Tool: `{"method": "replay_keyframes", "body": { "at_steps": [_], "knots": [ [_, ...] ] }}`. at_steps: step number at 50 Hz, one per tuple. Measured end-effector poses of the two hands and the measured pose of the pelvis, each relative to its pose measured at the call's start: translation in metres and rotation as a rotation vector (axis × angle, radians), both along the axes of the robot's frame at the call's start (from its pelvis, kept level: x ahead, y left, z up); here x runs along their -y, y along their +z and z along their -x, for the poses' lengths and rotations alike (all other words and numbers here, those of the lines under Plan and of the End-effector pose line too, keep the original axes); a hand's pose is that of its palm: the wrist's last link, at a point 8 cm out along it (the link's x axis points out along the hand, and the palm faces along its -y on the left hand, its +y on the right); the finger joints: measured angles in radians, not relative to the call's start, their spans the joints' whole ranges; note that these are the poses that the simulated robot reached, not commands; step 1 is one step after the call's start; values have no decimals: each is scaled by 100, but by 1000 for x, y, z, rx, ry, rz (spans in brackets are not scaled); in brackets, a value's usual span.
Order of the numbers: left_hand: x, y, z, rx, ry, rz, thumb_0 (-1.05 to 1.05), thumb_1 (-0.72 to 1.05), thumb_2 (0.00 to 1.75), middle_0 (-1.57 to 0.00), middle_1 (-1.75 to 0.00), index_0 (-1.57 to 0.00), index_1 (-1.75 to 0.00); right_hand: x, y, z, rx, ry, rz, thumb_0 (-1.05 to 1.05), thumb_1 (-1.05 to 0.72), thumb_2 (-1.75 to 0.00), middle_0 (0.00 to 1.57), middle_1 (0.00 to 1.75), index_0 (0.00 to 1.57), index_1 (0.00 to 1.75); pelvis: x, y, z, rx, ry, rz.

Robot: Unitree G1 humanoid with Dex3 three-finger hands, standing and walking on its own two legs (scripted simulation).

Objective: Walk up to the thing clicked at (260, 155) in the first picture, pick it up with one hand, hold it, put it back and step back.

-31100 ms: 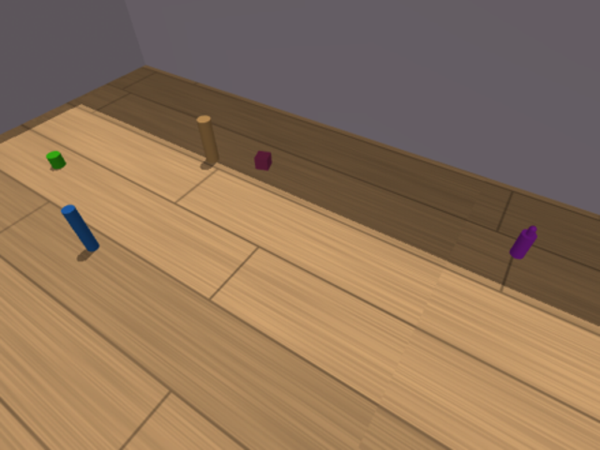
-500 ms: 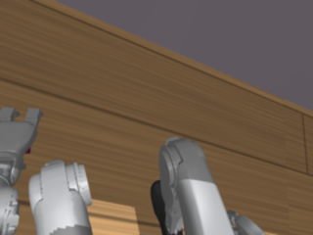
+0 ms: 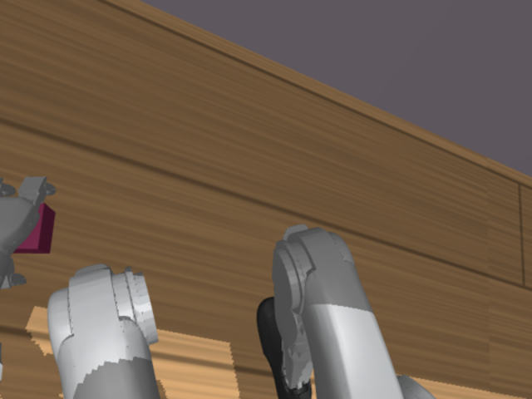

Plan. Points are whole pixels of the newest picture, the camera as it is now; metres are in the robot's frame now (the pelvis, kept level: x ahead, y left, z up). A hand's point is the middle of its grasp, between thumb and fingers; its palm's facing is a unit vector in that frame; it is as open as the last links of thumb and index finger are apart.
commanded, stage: close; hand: left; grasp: from above
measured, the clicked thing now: (21, 228) +0.40 +0.30 -0.25
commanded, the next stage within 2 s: none
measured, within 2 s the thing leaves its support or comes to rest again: neither
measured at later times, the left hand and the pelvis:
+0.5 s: hand (7, 226) +0.40 +0.31 -0.23, palm faces -0.48 -0.11 -0.87, open 14.0 cm; pelvis +0.00 +0.00 +0.00, yaw +0 degrees
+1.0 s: hand (39, 237) +0.38 +0.27 -0.23, palm faces -0.38 -0.02 -0.93, open 13.0 cm; pelvis +0.00 +0.00 +0.00, yaw -1 degrees
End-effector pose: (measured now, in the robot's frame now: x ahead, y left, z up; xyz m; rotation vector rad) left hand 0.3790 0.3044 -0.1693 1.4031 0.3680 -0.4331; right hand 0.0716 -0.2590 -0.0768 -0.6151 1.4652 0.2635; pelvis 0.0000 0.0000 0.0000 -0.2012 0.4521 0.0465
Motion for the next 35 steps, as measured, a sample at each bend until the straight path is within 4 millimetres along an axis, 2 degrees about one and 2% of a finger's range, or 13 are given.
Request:
{"method": "replay_keyframes", "body": {
  "at_steps": [7,13,17,21,24,27,30,35],
  "knots": [
    [22,-1,10,81,-86,-31,0,-40,95,-14,-87,-14,-88,1,6,-9,43,31,13,0,-90,-90,20,30,21,30,-2,2,2,-1,-10,-1],
    [32,-2,4,146,-51,-88,0,-41,96,-13,-89,-13,-90,7,14,-22,101,47,14,0,-90,-89,20,30,21,30,-2,1,3,-12,-8,-1],
    [28,-1,-10,152,36,-112,0,-45,98,-12,-90,-11,-91,10,16,-30,130,56,5,0,-90,-90,20,30,20,30,-2,-1,2,-20,-5,0],
    [10,-2,-23,96,153,-122,0,-47,99,-11,-91,-10,-93,15,15,-34,150,47,3,0,-90,-90,20,30,20,30,-1,-3,0,-27,-2,1],
    [-5,-6,-26,22,211,-119,0,-48,100,-11,-92,-10,-93,15,13,-29,137,35,1,0,-90,-90,20,30,20,30,-1,-4,-1,-29,2,2],
    [-12,-12,-24,-49,197,-111,0,-47,99,-11,-93,-10,-94,12,8,-20,93,22,-8,0,-91,-90,20,30,20,30,0,-4,-3,-29,3,3],
    [-9,-16,-20,-85,137,-67,0,-46,98,-12,-93,-11,-94,7,4,-9,40,10,-18,0,-91,-90,20,30,20,30,1,-2,-3,-22,3,4],
    [-3,-11,-14,-36,50,-7,0,-40,94,-14,-90,-15,-91,0,3,2,-18,15,-22,0,-91,-90,20,30,20,30,2,0,-2,-4,-1,5]
  ]
}}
